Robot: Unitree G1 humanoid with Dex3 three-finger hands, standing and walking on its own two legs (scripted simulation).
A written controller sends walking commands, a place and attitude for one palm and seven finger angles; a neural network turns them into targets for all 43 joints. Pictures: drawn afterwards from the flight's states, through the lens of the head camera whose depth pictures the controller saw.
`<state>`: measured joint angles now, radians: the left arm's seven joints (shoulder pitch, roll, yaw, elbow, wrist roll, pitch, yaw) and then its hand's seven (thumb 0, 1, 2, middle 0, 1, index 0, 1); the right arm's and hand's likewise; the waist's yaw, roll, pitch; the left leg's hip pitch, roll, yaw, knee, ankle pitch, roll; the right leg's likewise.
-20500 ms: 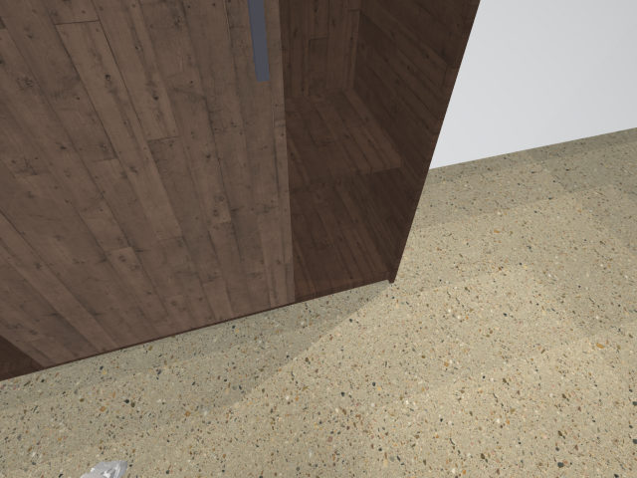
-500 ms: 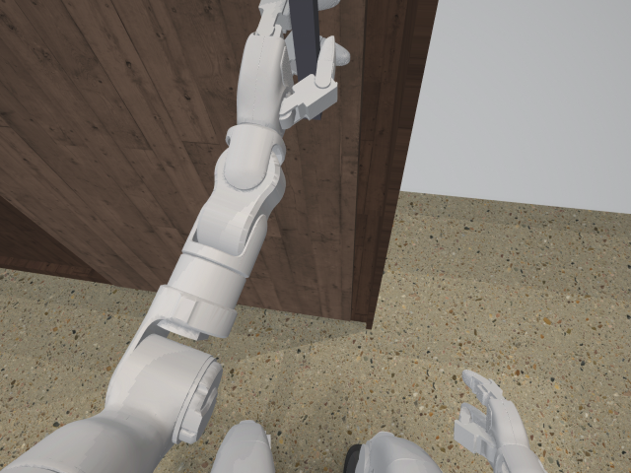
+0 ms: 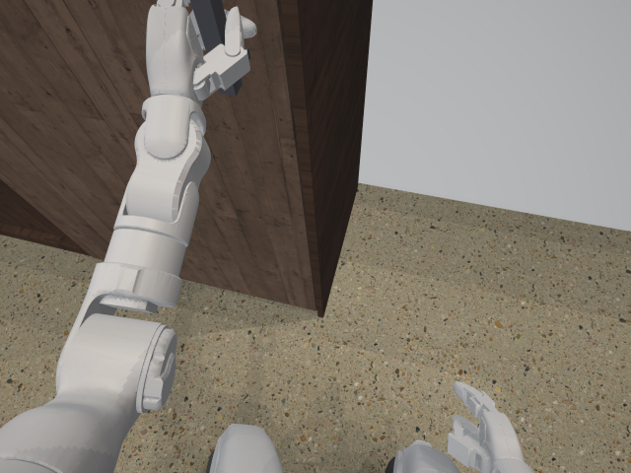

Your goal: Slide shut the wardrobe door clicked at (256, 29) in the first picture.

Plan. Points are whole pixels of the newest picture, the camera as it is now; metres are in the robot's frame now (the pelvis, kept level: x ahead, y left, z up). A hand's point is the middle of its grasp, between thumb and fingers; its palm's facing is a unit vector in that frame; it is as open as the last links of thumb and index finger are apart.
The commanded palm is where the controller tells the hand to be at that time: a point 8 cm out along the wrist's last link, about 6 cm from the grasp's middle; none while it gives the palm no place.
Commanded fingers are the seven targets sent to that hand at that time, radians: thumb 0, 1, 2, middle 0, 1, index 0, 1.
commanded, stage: step sideways, sliding the door along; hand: left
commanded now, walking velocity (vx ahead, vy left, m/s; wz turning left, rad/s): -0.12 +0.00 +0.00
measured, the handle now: (222, 15) +0.49 +0.21 +0.24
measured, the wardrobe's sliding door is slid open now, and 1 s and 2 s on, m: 0.00 0.00 0.00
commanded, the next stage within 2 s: stop walking and hold the door there in 0.60 s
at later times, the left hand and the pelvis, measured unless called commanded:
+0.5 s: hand (252, 45) +0.46 +0.17 +0.24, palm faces +0.57 -0.82 -0.03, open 6.9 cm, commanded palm +0.41 +0.09 +0.24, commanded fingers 0.00 0.90 0.90 -0.45 -1.40 -0.45 -1.40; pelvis +0.07 -0.12 +0.03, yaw +6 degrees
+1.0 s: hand (243, 45) +0.46 +0.18 +0.23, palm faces +0.51 -0.86 -0.08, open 6.2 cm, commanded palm +0.41 +0.17 +0.22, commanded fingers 0.00 0.90 0.90 -0.45 -1.40 -0.45 -1.40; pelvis +0.17 -0.08 +0.04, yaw +3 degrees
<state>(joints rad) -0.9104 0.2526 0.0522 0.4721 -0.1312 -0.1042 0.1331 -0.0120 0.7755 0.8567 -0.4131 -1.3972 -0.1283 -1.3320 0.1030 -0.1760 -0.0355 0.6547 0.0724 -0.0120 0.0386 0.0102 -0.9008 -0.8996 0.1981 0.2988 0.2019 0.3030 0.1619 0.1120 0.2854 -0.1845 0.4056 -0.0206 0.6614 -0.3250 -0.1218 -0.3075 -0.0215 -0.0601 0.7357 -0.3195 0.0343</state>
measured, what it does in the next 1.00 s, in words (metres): walks ahead: left foot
